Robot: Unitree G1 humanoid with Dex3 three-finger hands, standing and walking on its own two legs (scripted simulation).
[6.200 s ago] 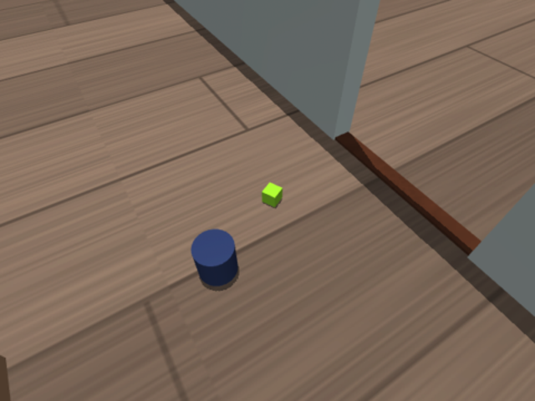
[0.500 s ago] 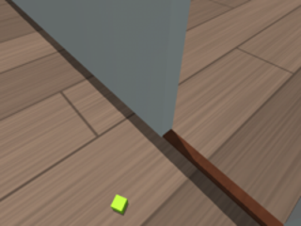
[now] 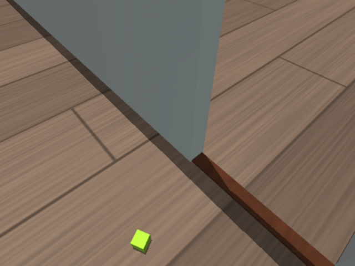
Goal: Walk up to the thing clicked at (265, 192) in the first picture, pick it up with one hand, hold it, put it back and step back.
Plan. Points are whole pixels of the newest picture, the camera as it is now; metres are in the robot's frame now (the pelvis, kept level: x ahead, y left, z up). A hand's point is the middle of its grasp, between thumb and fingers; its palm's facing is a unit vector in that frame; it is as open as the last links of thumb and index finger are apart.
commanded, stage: stand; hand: left
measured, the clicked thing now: (141, 240) +0.36 +0.22 -0.75
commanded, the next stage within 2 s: walk up in 0.98 s
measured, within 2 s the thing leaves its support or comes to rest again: neither
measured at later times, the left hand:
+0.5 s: hand out of the picture +0.07 +0.25 -0.16, palm faces -0.03 -0.94 -0.34, open 7.4 cm
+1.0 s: hand out of the picture +0.07 +0.25 -0.16, palm faces -0.02 -0.94 -0.35, open 7.4 cm
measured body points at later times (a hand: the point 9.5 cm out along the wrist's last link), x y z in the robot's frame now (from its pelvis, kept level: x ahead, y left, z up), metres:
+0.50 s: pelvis +0.00 +0.00 +0.00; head +0.01 +0.00 +0.45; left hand +0.07 +0.30 -0.13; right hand +0.08 -0.30 -0.13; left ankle +0.00 +0.13 -0.75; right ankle -0.01 -0.13 -0.75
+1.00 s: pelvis +0.00 +0.00 +0.00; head +0.01 +0.00 +0.45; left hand +0.07 +0.30 -0.13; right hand +0.08 -0.30 -0.13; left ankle +0.00 +0.13 -0.75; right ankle -0.01 -0.13 -0.75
